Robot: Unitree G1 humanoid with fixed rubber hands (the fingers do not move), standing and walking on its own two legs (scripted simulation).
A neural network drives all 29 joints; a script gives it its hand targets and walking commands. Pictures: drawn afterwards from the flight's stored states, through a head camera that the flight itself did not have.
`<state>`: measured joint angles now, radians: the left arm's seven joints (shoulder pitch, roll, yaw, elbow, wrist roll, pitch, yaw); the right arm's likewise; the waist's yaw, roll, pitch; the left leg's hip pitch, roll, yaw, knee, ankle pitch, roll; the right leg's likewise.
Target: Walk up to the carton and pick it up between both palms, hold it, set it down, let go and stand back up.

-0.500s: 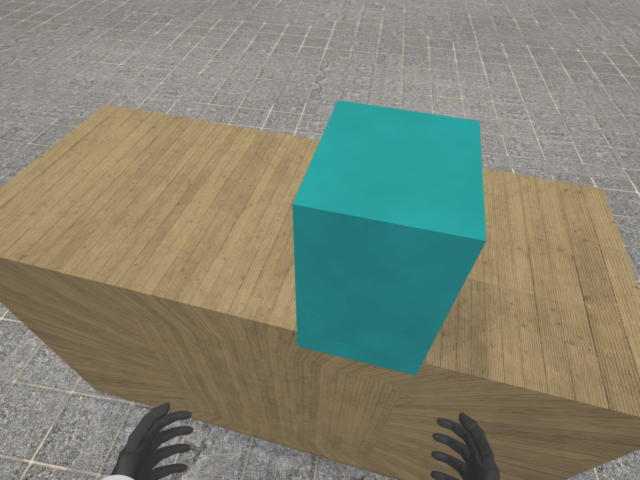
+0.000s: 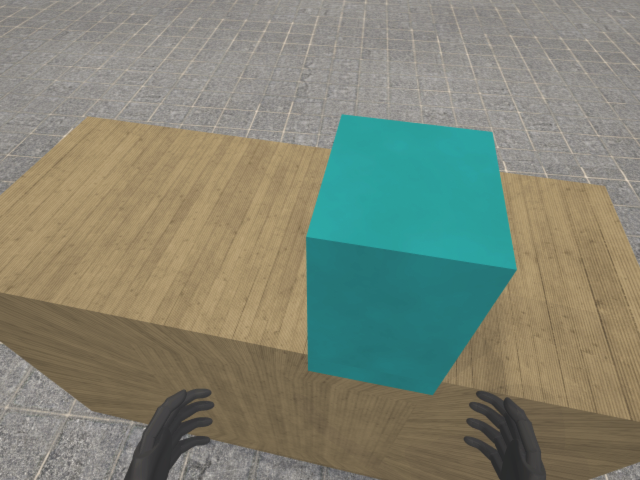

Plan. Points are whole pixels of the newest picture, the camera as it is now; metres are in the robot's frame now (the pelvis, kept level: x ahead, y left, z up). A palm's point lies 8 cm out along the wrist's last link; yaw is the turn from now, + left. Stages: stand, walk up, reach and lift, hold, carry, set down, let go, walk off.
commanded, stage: reach and lift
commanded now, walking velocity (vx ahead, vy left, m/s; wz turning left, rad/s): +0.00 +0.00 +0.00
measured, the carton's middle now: (390, 264) +0.37 -0.06 +0.08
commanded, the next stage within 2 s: none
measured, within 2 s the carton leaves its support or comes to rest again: neither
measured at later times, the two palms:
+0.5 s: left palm (156, 448) +0.16 +0.19 +0.04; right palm (543, 464) +0.15 -0.19 +0.04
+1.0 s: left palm (176, 345) +0.25 +0.18 +0.10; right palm (559, 382) +0.21 -0.21 +0.09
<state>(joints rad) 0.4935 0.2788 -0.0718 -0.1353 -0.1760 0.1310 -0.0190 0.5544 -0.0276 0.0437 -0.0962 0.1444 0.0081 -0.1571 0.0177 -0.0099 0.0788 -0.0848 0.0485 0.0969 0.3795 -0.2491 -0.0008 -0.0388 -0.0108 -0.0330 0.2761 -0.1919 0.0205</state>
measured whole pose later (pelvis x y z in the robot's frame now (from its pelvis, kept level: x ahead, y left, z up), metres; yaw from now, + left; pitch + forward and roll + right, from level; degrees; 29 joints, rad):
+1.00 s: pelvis -0.03 -0.01 +0.00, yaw -1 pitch -3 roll +0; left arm 0.00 0.31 0.04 -0.27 -0.27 0.61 -0.02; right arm 0.11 -0.12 -0.03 -0.32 0.26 0.48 -0.26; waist -0.01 -0.02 0.06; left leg -0.11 0.04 0.10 0.36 -0.20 -0.01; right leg -0.12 0.00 0.01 0.36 -0.19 0.01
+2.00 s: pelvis -0.04 -0.01 +0.00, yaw -1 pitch +2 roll +0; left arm -0.75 0.43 0.08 0.24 -0.27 0.83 0.02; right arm -0.66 -0.27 -0.04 0.24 0.45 0.58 -0.26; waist -0.13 -0.04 -0.05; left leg -0.26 0.04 0.07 0.39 -0.17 0.00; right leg -0.25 0.01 0.01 0.36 -0.15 0.01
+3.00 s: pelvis -0.04 -0.01 -0.01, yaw +0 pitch +7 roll -1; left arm -0.84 0.30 0.01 0.69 -0.22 0.45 0.08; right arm -0.72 -0.13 -0.08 0.58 0.28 0.33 -0.27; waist -0.13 -0.01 -0.06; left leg -0.38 0.05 0.03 0.45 -0.19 -0.01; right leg -0.34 0.02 -0.01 0.36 -0.14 0.01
